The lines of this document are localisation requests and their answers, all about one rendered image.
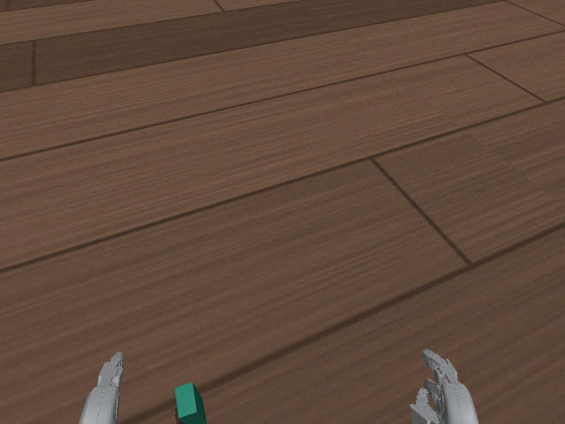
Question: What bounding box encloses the left robot hand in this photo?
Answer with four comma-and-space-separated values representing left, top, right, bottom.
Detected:
79, 352, 124, 424

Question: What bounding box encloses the carton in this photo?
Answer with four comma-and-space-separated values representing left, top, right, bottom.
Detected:
175, 382, 207, 424

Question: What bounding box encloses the right robot hand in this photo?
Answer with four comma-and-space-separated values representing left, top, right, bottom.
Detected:
410, 349, 478, 424

